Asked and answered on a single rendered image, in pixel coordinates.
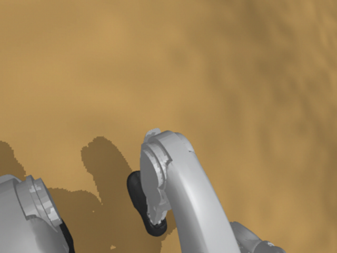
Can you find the right robot arm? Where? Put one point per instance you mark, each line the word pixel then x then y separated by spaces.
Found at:
pixel 268 247

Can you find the right robot hand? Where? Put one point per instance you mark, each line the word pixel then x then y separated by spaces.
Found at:
pixel 246 239

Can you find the left robot foot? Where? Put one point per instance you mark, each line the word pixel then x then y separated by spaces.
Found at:
pixel 67 236

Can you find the right robot foot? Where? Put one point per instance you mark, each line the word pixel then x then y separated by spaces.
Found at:
pixel 138 199

